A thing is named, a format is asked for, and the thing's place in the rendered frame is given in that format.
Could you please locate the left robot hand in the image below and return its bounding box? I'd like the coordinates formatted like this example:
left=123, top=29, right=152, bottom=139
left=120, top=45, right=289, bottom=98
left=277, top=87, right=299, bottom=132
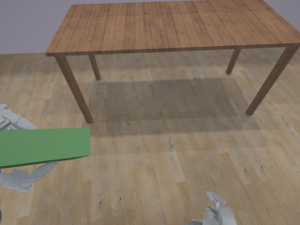
left=0, top=103, right=57, bottom=192

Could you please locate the sponge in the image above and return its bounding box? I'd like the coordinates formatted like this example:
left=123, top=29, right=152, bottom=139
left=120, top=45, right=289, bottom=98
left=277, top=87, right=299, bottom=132
left=0, top=127, right=91, bottom=169

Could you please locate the right robot hand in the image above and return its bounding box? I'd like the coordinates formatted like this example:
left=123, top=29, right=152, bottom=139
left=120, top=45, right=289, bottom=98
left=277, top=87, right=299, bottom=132
left=202, top=189, right=237, bottom=225

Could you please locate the table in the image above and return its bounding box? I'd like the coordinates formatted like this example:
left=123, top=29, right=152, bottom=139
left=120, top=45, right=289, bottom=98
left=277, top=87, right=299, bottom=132
left=45, top=0, right=300, bottom=124

